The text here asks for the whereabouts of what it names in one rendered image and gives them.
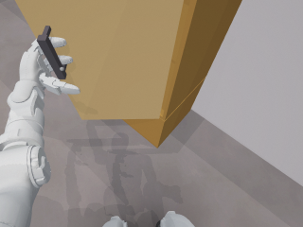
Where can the robot shin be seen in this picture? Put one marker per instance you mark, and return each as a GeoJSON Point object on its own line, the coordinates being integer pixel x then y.
{"type": "Point", "coordinates": [115, 217]}
{"type": "Point", "coordinates": [170, 213]}

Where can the left robot shin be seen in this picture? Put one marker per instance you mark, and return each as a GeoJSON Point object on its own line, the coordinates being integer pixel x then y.
{"type": "Point", "coordinates": [115, 217]}

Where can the robot left forearm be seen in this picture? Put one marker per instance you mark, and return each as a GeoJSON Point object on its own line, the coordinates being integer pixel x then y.
{"type": "Point", "coordinates": [26, 123]}

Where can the right robot shin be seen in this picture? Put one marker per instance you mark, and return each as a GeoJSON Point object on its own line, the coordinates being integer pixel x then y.
{"type": "Point", "coordinates": [170, 213]}

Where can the handle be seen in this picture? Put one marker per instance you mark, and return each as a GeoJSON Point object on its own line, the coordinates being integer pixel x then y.
{"type": "Point", "coordinates": [50, 53]}

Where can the robot left hand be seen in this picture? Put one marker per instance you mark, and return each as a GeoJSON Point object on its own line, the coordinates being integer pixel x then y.
{"type": "Point", "coordinates": [32, 67]}

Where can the cupboard door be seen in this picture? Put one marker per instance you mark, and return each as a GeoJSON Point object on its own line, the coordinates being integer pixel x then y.
{"type": "Point", "coordinates": [121, 51]}

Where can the robot left upper arm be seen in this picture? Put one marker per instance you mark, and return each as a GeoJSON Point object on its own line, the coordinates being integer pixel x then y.
{"type": "Point", "coordinates": [23, 171]}

